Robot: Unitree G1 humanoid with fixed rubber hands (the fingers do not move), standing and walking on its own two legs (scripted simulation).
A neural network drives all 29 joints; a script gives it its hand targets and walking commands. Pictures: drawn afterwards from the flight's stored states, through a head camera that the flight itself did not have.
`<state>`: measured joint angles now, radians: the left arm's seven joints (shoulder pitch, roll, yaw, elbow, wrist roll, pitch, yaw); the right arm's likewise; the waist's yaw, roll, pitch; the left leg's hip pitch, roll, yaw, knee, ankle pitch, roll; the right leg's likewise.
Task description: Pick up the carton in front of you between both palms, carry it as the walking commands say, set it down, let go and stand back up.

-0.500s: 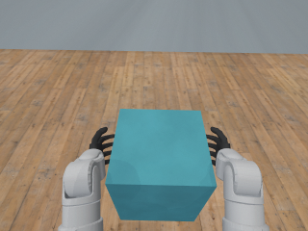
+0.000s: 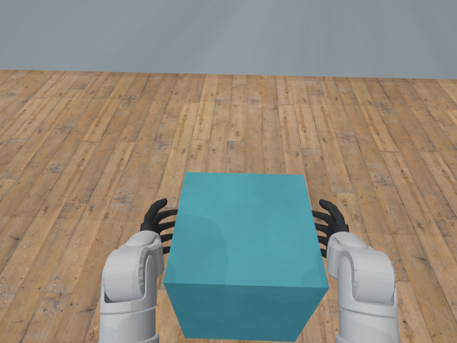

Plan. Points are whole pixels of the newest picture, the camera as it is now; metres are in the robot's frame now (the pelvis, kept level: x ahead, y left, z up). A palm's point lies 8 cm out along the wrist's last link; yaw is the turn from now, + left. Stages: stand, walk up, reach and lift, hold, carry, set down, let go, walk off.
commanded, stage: carry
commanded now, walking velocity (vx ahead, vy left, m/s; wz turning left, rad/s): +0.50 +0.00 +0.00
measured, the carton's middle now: (241, 259) +0.27 +0.00 -0.01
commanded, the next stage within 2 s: none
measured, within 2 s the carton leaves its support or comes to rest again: neither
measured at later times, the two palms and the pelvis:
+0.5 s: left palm (179, 114) +0.58 +0.16 +0.08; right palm (309, 119) +0.56 -0.14 +0.09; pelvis +0.29 +0.02 +0.00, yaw -3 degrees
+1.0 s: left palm (182, 94) +0.70 +0.17 +0.06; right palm (294, 94) +0.70 -0.13 +0.07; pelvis +0.42 +0.02 +0.00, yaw -1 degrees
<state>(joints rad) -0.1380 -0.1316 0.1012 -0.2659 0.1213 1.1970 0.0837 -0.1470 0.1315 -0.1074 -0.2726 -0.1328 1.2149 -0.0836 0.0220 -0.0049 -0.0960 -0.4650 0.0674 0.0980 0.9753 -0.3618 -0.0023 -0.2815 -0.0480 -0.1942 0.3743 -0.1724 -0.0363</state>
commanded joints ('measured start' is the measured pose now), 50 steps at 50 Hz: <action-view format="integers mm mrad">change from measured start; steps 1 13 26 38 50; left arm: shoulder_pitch -492 -508 -480 -524 -504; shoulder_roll -949 -789 -865 -935 -893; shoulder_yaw -727 -722 -698 -719 -730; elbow -112 -117 -164 -95 19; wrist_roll -449 -431 -407 -429 -359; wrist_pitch -22 55 23 -13 -142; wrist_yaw -280 -265 -237 -275 -277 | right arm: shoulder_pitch -488 -408 -429 -521 -454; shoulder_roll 984 810 892 946 919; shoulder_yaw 730 649 684 742 702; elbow -91 -49 -96 -97 85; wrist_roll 408 381 417 413 341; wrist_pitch -44 18 3 -29 -155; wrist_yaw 240 228 254 251 267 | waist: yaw -11 -62 -21 -24 -15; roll -112 250 124 11 70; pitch -244 -223 -277 -351 -296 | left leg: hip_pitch -53 711 419 379 438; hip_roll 29 374 111 94 57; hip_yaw -12 -492 114 -30 22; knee -196 -685 -489 -481 -441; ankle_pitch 62 579 664 585 935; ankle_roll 0 261 11 -14 -29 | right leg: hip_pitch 235 -485 151 197 135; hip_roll -250 18 -3 -116 -32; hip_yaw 225 123 2 112 40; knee -191 777 -31 169 165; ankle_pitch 52 -376 396 565 550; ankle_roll -103 53 30 -24 3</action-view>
